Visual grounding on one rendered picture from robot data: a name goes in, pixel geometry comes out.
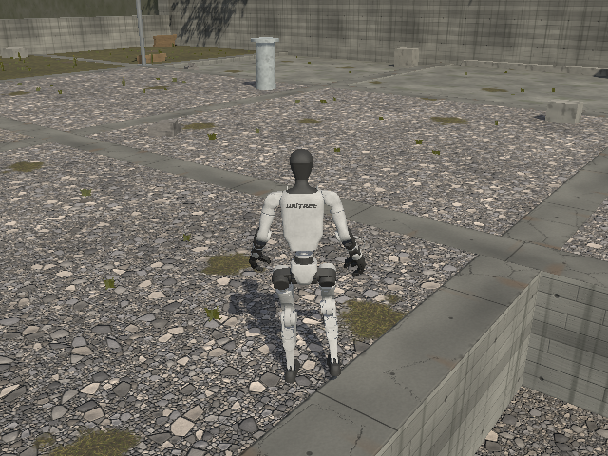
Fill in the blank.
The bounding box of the left robot hand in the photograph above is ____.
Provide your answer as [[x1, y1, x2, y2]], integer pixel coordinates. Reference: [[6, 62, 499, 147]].
[[249, 255, 271, 272]]

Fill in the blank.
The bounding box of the robot head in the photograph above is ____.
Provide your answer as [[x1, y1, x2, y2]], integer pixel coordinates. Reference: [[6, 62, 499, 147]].
[[286, 149, 318, 194]]

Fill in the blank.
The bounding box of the robot right upper arm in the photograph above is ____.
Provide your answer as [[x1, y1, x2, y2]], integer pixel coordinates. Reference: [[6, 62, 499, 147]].
[[321, 190, 351, 242]]

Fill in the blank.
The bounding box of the left robot thigh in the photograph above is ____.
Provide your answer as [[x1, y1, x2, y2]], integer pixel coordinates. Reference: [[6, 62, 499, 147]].
[[272, 265, 297, 327]]

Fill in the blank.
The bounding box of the right robot forearm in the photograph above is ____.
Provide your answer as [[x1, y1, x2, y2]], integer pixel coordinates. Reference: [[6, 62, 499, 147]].
[[342, 227, 362, 260]]

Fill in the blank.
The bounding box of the robot left upper arm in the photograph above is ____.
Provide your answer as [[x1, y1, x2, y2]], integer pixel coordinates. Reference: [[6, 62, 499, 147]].
[[256, 191, 283, 242]]

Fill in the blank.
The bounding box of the right robot hand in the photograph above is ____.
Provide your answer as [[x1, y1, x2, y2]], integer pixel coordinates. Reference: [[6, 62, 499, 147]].
[[344, 255, 366, 276]]

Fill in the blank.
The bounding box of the left robot forearm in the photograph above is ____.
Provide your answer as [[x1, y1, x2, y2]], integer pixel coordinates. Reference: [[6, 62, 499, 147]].
[[251, 227, 266, 258]]

